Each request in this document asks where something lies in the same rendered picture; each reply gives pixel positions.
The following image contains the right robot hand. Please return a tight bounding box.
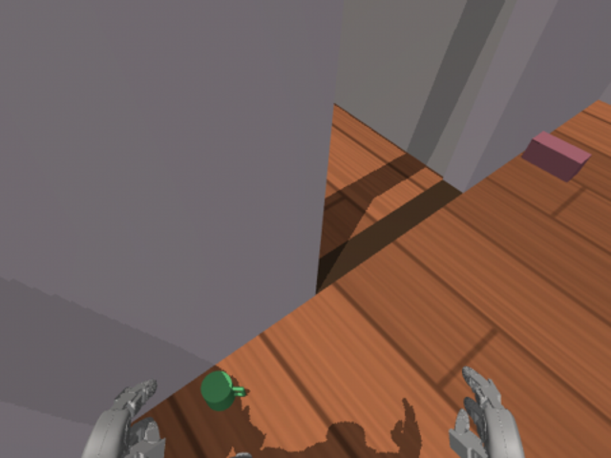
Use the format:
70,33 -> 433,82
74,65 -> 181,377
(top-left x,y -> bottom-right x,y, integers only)
449,366 -> 525,458

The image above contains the left robot hand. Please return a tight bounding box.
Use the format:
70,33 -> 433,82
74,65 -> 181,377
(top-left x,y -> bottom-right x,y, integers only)
81,380 -> 166,458

